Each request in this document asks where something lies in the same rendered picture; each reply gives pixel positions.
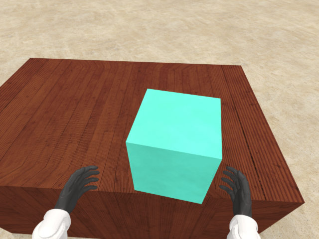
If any right robot forearm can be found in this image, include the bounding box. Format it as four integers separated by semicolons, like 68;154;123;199
227;215;261;239

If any carton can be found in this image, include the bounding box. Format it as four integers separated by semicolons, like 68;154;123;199
126;89;222;204

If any robot right hand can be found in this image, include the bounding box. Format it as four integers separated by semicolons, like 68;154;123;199
219;166;252;218

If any left robot forearm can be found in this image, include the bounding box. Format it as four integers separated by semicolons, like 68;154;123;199
32;209;71;239

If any pedestal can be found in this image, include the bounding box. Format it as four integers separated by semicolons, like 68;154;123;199
0;58;305;239

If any robot left hand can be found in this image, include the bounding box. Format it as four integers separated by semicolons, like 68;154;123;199
54;165;100;214

